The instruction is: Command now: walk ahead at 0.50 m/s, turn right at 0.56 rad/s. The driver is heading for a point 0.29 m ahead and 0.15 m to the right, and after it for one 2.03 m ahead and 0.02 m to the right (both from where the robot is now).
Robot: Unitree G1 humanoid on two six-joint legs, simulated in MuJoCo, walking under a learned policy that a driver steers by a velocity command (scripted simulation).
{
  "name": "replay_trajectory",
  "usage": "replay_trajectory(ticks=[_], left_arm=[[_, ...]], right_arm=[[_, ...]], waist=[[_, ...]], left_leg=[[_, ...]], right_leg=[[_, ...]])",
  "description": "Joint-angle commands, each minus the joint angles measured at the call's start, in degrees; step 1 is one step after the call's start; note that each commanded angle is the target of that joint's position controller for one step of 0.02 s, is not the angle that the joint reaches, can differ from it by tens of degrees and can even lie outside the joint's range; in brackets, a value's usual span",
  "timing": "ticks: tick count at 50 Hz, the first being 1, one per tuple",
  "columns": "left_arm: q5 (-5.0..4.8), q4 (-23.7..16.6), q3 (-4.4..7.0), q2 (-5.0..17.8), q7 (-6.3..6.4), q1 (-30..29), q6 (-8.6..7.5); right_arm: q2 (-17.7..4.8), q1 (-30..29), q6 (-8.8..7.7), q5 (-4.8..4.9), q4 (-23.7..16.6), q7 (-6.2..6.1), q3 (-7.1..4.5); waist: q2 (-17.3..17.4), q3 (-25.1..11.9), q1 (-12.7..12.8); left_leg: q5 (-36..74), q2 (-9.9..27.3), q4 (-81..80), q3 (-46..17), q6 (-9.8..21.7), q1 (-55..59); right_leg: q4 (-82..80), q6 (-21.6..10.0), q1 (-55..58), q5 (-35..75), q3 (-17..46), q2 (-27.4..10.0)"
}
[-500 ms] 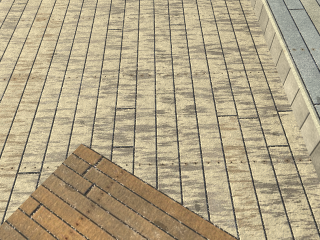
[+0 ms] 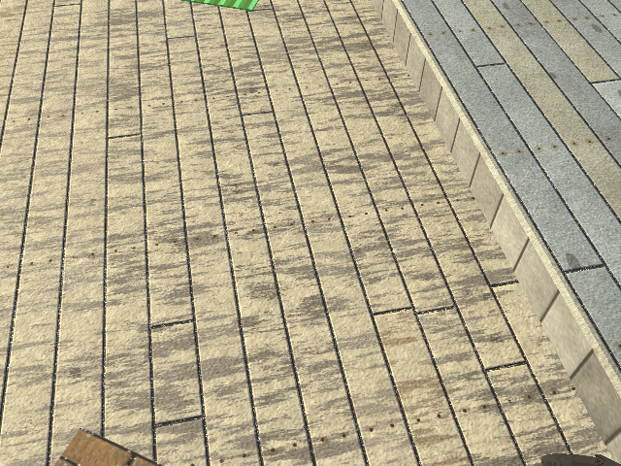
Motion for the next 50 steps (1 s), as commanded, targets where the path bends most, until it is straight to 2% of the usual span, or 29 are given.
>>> replay_trajectory(ticks=[1,2,4,7,13,17,18,19,20,21,22,23,24,25,26,27,28,29,31,33,37,38,41,44,46,47,48,49,50], left_arm=[[0.02,-5.59,1.49,7.33,0.11,-1.93,-0.79],[0.43,-6.14,1.69,6.51,-0.05,-3.21,-0.56],[-0.01,-6.97,1.57,4.20,-0.65,-3.19,0.22],[0.28,-9.20,1.40,3.15,-0.86,-5.69,0.92],[0.40,-12.91,0.42,1.88,-2.73,-14.78,0.45],[0.36,-16.31,0.08,2.04,-4.06,-20.67,0.72],[-0.31,-16.76,0.60,3.40,-4.87,-20.43,1.38],[0.47,-17.27,0.69,3.65,-4.69,-20.32,1.22],[0.81,-17.30,1.16,4.49,-4.57,-18.73,1.27],[0.79,-16.33,2.20,6.36,-4.40,-13.68,1.36],[0.59,-13.74,3.90,9.04,-3.84,-4.36,1.50],[0.46,-11.55,5.84,14.11,-2.54,5.17,2.08],[0.10,-12.40,6.05,19.90,-2.46,2.22,1.34],[0.42,-13.48,4.47,14.34,-2.81,4.44,0.51],[0.94,-12.97,3.56,11.80,-3.00,2.19,-0.30],[0.80,-13.35,3.03,10.41,-2.97,-1.50,-0.62],[0.98,-14.14,2.46,8.81,-2.76,-5.41,-0.58],[1.70,-15.01,1.98,7.91,-2.47,-7.53,-0.59],[1.79,-14.78,1.44,6.96,-2.03,-8.58,-1.06],[1.77,-13.35,1.48,7.84,-1.51,-7.04,-1.61],[1.76,-10.75,1.23,8.30,-0.95,-4.25,-2.11],[2.39,-8.12,0.65,7.35,-2.04,-0.37,-2.20],[3.27,-6.86,0.66,7.15,-1.99,0.89,-2.45],[4.04,-5.48,1.12,8.45,-0.79,0.94,-2.08],[4.20,-4.98,1.14,8.82,-0.24,-0.19,-1.85],[4.47,-4.92,1.19,9.47,-0.13,-0.70,-1.75],[0.23,-6.03,2.31,12.24,0.34,-3.97,-0.65],[1.07,-7.70,1.42,11.21,1.02,-5.11,-0.43],[2.49,-9.68,-0.66,4.50,0.15,1.53,-1.84]], right_arm=[[-6.77,9.42,0.70,-0.12,-0.73,-0.13,-1.91],[-5.60,7.79,0.89,-0.39,-0.48,-0.11,-1.57],[-5.43,7.21,0.66,-0.64,0.28,-0.17,-1.54],[-7.39,8.24,0.15,-0.42,1.49,-0.35,-2.28],[-9.91,10.31,1.23,-0.11,2.50,-1.04,-2.77],[-12.02,13.68,2.48,0.90,3.69,-1.12,-3.26],[-11.87,14.45,2.15,2.36,4.06,-0.32,-3.38],[-13.61,13.49,2.89,1.60,3.72,-0.85,-3.71],[-14.78,13.07,3.38,1.64,3.40,-1.24,-4.08],[-15.26,12.78,3.89,1.76,3.25,-1.53,-4.21],[-14.52,12.33,4.29,1.81,3.00,-1.81,-3.87],[-11.69,13.52,4.01,0.26,1.90,-1.85,-2.73],[-3.48,17.99,2.11,-1.29,-1.91,-0.73,0.03],[-9.11,10.52,-0.08,1.12,-2.63,0.07,-0.91],[-11.03,5.93,-1.00,2.78,-4.39,0.36,-1.44],[-10.11,6.11,-1.29,1.86,-4.06,-0.01,-1.13],[-10.31,6.64,-0.97,0.38,-3.46,-0.36,-1.48],[-10.56,7.98,-0.23,0.07,-3.31,-0.29,-1.78],[-8.91,10.58,1.29,-0.11,-2.28,0.06,-1.60],[-7.33,8.65,2.12,-0.48,-2.71,-0.01,-1.08],[-5.99,2.20,2.04,0.33,-4.22,0.44,-0.30],[-3.51,3.51,4.39,-3.40,-3.96,1.75,0.83],[-4.49,-0.85,5.77,-1.79,-5.51,2.97,0.64],[-6.16,-2.09,5.32,-2.08,-6.86,3.34,0.11],[-6.50,0.81,5.12,-2.34,-6.47,3.13,-0.14],[-6.97,4.50,5.07,-2.31,-5.65,2.69,-0.51],[-10.42,9.66,3.31,2.26,-6.05,1.97,-2.51],[-14.34,19.15,2.77,2.48,-4.27,1.31,-3.61],[-19.29,22.66,2.38,1.82,-3.85,1.12,-5.00]], waist=[[5.63,-4.32,-6.01],[6.03,-1.86,-5.06],[8.13,-0.71,-3.85],[6.27,-0.11,-3.69],[4.95,2.12,-6.55],[4.87,4.44,-8.07],[5.58,3.54,-7.22],[5.95,3.14,-6.64],[6.97,1.93,-5.04],[7.41,-0.99,-1.89],[6.19,-5.71,3.30],[-1.19,-11.30,6.65],[-15.09,-17.14,-1.11],[-7.41,-20.51,4.10],[-4.99,-12.16,3.94],[-0.11,-8.32,0.99],[0.80,-5.46,-1.42],[-0.44,-4.45,-3.40],[-0.54,-4.18,-4.97],[-0.72,-2.56,-4.44],[-1.59,0.19,-1.31],[-3.15,0.99,-1.77],[-2.78,3.99,0.13],[-1.65,5.16,-0.28],[-2.56,3.59,-1.66],[-3.27,0.97,-3.01],[-0.98,-5.85,-7.83],[3.40,-13.77,-11.57],[16.88,-18.56,-7.26]], left_leg=[[-9.07,19.98,-13.94,-24.03,8.36,26.71],[-4.01,18.25,-15.47,-19.57,8.22,22.29],[1.48,16.17,-18.36,-12.47,8.16,17.72],[9.38,16.50,-20.28,-6.41,9.72,17.88],[14.00,15.11,-20.92,4.82,8.27,20.12],[16.41,17.47,-19.04,7.64,7.26,25.99],[20.46,18.16,-15.44,8.20,7.07,28.79],[28.60,18.46,-14.51,9.44,6.51,28.79],[37.39,18.32,-10.34,10.46,5.76,28.56],[45.87,17.51,-2.60,11.69,5.01,28.26],[46.62,15.43,9.54,13.33,3.35,23.73],[26.72,12.99,28.20,13.44,0.72,8.41],[-25.56,1.04,46.63,6.25,-1.98,-16.67],[-25.26,1.68,51.17,-4.48,-0.91,-22.75],[-19.44,3.98,49.22,-4.02,0.36,-26.17],[-14.66,6.42,43.94,-4.15,0.66,-22.81],[-12.24,7.94,39.20,-4.12,0.06,-18.59],[-10.53,8.93,36.99,-4.58,-0.35,-14.67],[-7.92,9.42,33.32,-2.93,-1.87,-11.83],[-2.11,9.58,28.39,-1.97,-3.33,-12.76],[14.05,8.46,13.94,-0.91,-2.72,-12.63],[14.32,7.23,12.27,3.19,-2.12,-8.85],[15.46,6.49,9.00,2.22,-0.40,-9.31],[7.33,4.98,5.21,0.90,1.84,-12.94],[0.49,2.53,3.13,3.07,4.11,-9.58],[-3.28,0.14,2.61,4.91,5.42,-4.91],[2.66,-0.52,-0.63,3.36,7.35,4.52],[8.24,5.36,-0.43,-5.45,9.96,20.32],[0.95,17.66,-3.78,-34.04,20.46,41.77]], right_leg=[[15.25,0.41,-27.59,6.16,-0.65,-7.45],[12.90,0.52,-26.33,8.89,-0.73,-8.93],[10.77,0.71,-23.31,11.69,-2.13,-10.76],[7.01,1.68,-25.98,16.58,-2.47,-11.45],[-11.02,1.56,-23.98,30.57,-6.84,-10.43],[-17.66,-0.01,-23.91,27.15,-10.03,-9.19],[-20.47,-1.25,-23.23,23.12,-9.02,-9.31],[-19.20,-1.84,-20.52,22.04,-12.97,-6.58],[-19.38,-2.99,-16.22,18.92,-14.08,-5.16],[-20.48,-4.46,-9.39,17.24,-15.63,-2.55],[-24.49,-6.60,3.94,20.45,-16.09,0.11],[-25.61,-10.32,22.37,20.08,-3.39,-7.13],[-32.45,-21.18,39.09,9.61,30.34,-21.36],[-39.42,-20.89,39.60,5.39,36.87,-22.91],[-39.91,-18.00,33.61,11.40,28.33,-21.21],[-39.61,-16.04,25.08,17.60,21.58,-18.70],[-40.21,-14.73,17.29,23.31,16.39,-16.54],[-41.50,-14.33,12.08,27.02,14.01,-15.24],[-43.44,-14.46,7.53,33.68,9.48,-14.70],[-45.24,-14.14,5.36,37.56,4.77,-14.01],[-47.05,-10.27,5.85,33.64,-2.57,-11.47],[-48.38,-8.00,5.00,34.25,-5.45,-9.45],[-49.88,-6.88,8.37,30.97,-6.51,-12.33],[-47.34,-6.34,18.25,36.06,-7.03,-16.30],[-41.06,-5.16,22.31,50.34,-9.11,-16.80],[-34.27,-4.53,23.43,61.52,-10.31,-16.19],[-23.39,-4.26,21.71,70.21,-10.16,-15.48],[-7.34,-2.47,12.40,59.46,-12.41,-13.25],[13.06,2.06,-14.70,18.46,-11.03,-0.79]])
